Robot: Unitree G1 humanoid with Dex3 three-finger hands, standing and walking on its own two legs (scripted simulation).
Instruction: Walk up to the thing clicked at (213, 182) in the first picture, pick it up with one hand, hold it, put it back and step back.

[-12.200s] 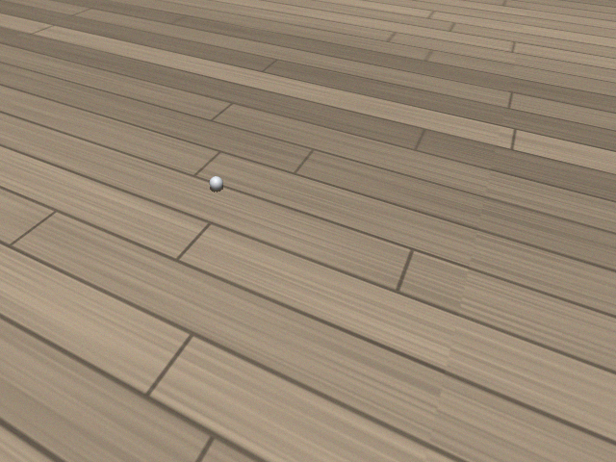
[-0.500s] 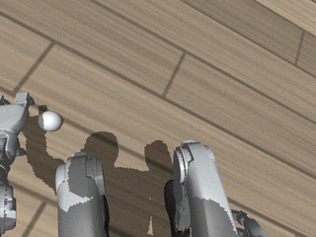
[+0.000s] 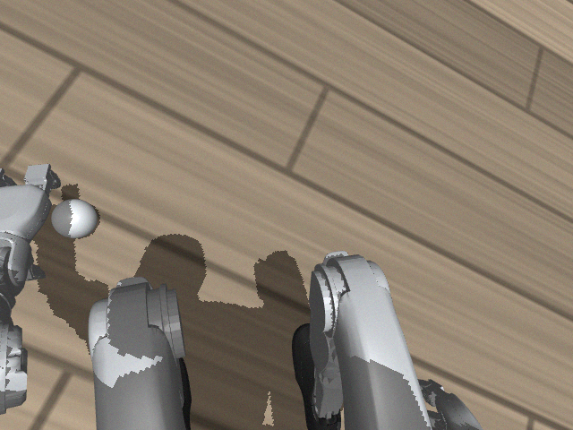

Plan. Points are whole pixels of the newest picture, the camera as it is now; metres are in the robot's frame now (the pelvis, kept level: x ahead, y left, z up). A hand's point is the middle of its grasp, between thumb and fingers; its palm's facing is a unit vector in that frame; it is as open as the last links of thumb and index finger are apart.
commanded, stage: approach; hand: left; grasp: from above
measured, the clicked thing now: (74, 218) +0.45 +0.29 -0.29
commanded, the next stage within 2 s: close in in 0.44 s
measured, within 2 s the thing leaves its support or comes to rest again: neither
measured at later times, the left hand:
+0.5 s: hand (49, 209) +0.43 +0.29 -0.17, palm faces -0.50 -0.08 -0.86, open 14.1 cm
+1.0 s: hand (65, 224) +0.42 +0.28 -0.21, palm faces -0.42 -0.06 -0.90, open 14.1 cm
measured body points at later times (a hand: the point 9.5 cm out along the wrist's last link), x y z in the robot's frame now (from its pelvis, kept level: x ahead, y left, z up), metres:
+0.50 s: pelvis +0.00 +0.00 +0.00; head +0.24 +0.03 +0.38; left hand +0.46 +0.29 -0.12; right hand +0.03 -0.27 -0.12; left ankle +0.07 +0.13 -0.28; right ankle +0.09 -0.13 -0.28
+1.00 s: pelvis +0.00 +0.01 -0.02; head +0.22 +0.10 +0.36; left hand +0.44 +0.28 -0.16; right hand +0.09 -0.27 -0.10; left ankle +0.07 +0.13 -0.28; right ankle +0.09 -0.13 -0.28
